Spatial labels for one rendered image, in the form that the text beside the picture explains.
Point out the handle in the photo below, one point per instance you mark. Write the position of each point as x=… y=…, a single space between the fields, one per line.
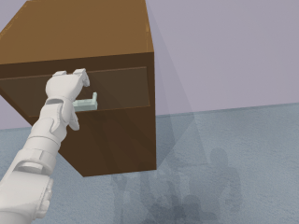
x=86 y=104

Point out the drawer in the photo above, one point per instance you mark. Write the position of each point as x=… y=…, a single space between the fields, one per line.
x=115 y=88

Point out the cabinet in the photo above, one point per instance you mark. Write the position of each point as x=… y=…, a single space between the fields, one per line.
x=49 y=36

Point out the robot left upper arm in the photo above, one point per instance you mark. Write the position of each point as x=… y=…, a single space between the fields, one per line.
x=25 y=197

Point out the left robot hand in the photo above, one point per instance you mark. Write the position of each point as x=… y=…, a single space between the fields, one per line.
x=69 y=87

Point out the left robot forearm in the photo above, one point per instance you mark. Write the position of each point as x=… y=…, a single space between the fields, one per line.
x=38 y=156

